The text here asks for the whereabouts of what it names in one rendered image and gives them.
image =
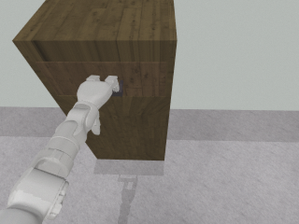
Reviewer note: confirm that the handle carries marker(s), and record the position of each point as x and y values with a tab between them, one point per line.
120	92

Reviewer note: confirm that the left robot upper arm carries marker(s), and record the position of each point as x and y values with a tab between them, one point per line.
40	197

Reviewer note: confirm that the cabinet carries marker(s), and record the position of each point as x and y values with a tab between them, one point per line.
132	128

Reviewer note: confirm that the drawer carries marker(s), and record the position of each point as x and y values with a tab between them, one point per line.
139	78

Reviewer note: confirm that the robot left forearm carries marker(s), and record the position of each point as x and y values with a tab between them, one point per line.
58	156

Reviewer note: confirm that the left robot hand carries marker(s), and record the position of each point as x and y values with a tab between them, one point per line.
97	93

